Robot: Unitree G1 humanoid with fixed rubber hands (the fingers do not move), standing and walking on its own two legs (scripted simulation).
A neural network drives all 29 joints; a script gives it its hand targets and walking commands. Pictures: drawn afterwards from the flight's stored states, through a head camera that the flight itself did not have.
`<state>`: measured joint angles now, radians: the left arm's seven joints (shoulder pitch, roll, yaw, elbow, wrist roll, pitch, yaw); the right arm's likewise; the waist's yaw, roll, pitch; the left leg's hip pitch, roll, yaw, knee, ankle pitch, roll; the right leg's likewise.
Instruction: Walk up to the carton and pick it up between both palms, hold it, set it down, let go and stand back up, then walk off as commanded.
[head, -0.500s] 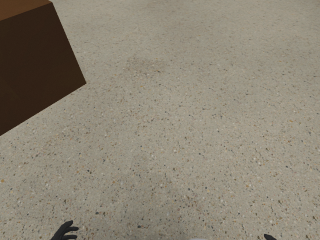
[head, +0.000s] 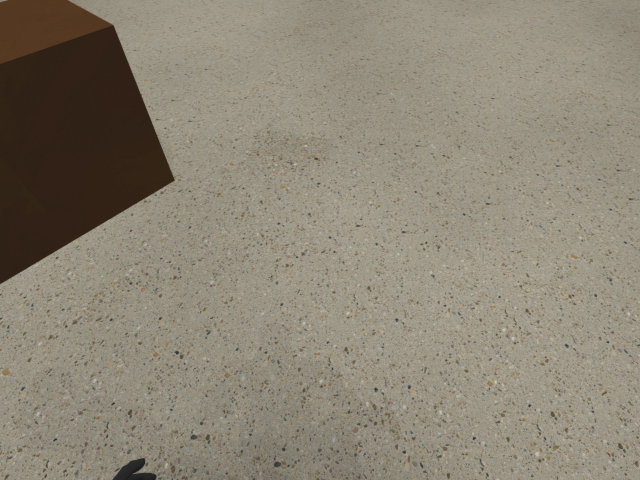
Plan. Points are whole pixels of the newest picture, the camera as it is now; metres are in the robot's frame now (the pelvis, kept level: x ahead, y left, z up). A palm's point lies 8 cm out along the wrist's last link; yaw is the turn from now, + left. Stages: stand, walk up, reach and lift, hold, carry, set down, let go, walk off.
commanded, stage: stand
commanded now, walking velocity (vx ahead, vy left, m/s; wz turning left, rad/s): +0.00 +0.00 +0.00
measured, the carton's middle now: out of the picture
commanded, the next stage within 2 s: none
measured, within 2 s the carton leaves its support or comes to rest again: neither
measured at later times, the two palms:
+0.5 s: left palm out of the picture +0.07 +0.29 -0.12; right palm out of the picture +0.07 -0.27 -0.12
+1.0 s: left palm out of the picture +0.09 +0.29 -0.11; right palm out of the picture +0.08 -0.27 -0.12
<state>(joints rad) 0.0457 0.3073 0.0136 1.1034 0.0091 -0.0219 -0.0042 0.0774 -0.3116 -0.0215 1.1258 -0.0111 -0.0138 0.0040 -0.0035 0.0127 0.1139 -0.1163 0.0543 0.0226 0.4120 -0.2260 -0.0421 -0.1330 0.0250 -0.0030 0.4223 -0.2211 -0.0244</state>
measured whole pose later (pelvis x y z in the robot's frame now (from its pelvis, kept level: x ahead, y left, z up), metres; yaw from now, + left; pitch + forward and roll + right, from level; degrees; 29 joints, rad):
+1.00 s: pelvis +0.00 +0.01 +0.00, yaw +0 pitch -3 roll +0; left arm 0.07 0.30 0.02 1.12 0.01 -0.02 0.00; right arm 0.07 -0.31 -0.03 1.13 -0.02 -0.02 0.00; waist 0.00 0.02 0.09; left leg -0.09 0.05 0.03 0.33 -0.19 -0.03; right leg -0.11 0.01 0.00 0.34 -0.18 -0.01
